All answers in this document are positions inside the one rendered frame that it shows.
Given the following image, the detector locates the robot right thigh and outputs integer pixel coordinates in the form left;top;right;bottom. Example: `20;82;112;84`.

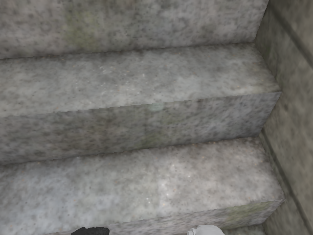
187;224;225;235

